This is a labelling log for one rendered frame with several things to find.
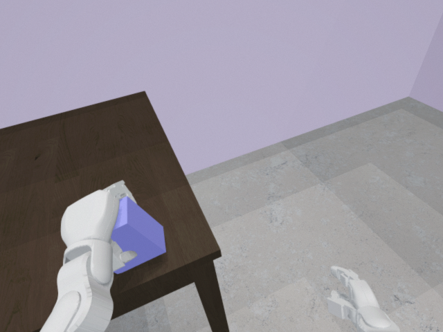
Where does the table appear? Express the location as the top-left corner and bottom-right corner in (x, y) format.
(0, 91), (229, 332)

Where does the right robot forearm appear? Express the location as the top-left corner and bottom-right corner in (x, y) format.
(356, 306), (400, 332)

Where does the left robot forearm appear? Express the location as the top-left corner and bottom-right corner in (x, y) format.
(40, 239), (114, 332)

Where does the sponge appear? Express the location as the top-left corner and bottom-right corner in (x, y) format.
(111, 196), (166, 274)

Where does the robot left hand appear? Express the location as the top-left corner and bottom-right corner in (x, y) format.
(61, 180), (137, 271)

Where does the robot right hand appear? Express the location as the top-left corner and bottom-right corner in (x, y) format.
(327, 266), (379, 327)

